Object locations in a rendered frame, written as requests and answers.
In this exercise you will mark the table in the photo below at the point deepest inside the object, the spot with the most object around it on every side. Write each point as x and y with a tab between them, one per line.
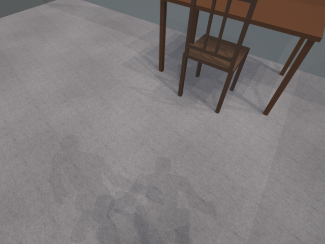
301	18

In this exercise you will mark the chair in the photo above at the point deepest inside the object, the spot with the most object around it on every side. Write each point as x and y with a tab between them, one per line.
216	52

